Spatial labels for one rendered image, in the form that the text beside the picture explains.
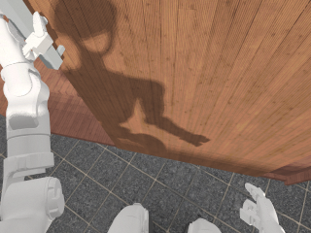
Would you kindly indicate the wardrobe door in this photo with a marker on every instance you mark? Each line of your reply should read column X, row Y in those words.
column 224, row 84
column 296, row 167

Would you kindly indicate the handle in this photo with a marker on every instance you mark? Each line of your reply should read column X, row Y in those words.
column 21, row 18

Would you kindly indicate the robot right hand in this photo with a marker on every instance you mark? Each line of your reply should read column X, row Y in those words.
column 263, row 210

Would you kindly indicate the left robot upper arm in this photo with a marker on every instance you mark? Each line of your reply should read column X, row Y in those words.
column 31, row 206

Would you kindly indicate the right robot forearm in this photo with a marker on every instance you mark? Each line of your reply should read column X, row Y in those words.
column 270, row 227

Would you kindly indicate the robot left hand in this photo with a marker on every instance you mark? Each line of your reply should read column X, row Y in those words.
column 11, row 42

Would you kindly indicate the robot thigh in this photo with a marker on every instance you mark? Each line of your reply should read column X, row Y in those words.
column 203, row 226
column 131, row 219

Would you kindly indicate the robot left thigh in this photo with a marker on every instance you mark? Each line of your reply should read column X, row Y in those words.
column 131, row 219

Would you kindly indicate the left robot forearm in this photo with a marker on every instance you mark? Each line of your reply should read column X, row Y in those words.
column 28, row 127

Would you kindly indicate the robot right thigh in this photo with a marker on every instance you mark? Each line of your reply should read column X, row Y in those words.
column 203, row 226

